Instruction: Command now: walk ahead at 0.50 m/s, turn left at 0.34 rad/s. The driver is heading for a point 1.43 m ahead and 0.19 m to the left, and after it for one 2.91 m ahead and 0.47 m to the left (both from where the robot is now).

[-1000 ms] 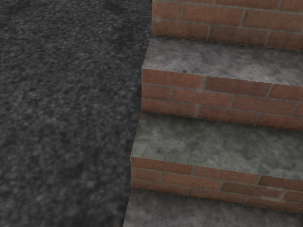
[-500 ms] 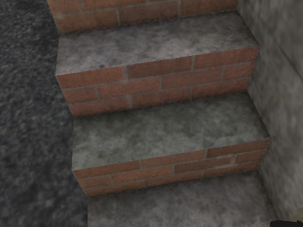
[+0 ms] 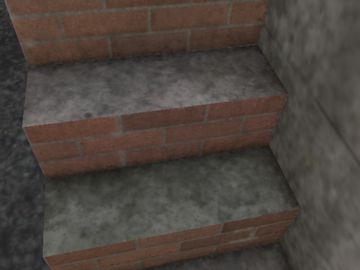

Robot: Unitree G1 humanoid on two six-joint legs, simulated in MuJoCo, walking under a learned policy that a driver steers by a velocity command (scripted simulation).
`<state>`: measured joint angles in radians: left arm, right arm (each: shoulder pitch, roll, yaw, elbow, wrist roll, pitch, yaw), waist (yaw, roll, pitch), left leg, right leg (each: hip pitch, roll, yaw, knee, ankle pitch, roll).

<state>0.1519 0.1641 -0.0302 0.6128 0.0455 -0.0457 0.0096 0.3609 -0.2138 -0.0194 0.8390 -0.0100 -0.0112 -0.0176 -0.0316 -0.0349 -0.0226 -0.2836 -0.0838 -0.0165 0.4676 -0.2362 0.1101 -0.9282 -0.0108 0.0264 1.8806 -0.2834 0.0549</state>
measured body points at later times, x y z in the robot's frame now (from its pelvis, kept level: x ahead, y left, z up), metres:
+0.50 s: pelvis +0.19 -0.09 +0.11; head +0.20 -0.09 +0.56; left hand +0.26 +0.18 +0.01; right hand +0.31 -0.32 -0.04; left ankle +0.06 +0.03 -0.41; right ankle +0.30 -0.18 -0.52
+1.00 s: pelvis +0.35 +0.05 +0.23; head +0.36 +0.05 +0.68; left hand +0.21 +0.25 +0.08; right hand +0.60 -0.06 +0.14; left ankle +0.27 +0.20 -0.46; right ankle +0.31 -0.18 -0.51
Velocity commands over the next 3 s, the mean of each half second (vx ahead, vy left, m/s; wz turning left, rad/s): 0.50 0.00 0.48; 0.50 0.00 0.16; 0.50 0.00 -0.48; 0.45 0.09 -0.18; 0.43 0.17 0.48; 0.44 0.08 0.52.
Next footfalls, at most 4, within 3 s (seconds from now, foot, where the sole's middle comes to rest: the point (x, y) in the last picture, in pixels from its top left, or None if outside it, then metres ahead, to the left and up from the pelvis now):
0.36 right None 0.34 -0.18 -0.56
1.02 left None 0.29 0.23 -0.56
1.30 right None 0.35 0.04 -0.35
1.54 left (113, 203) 0.53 0.18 -0.34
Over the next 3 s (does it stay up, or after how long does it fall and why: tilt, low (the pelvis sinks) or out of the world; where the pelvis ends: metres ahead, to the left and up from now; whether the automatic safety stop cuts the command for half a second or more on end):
stays up -0.07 0.13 -0.09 its command is cut before an obstacle after 1.8 s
